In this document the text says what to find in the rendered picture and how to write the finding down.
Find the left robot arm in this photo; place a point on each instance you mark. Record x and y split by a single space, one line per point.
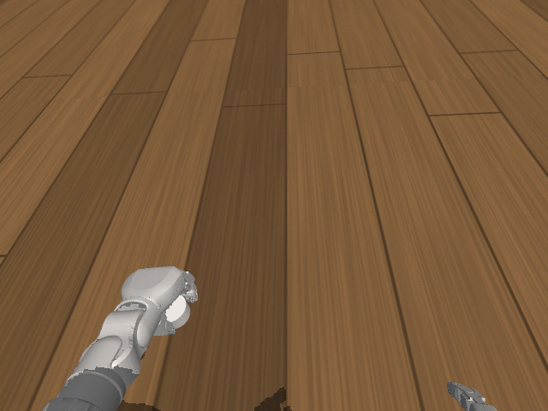
111 363

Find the tin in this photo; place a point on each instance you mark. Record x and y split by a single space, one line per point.
178 312

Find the right robot hand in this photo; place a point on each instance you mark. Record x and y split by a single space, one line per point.
470 399

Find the left robot hand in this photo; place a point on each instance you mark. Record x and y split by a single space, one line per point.
161 285

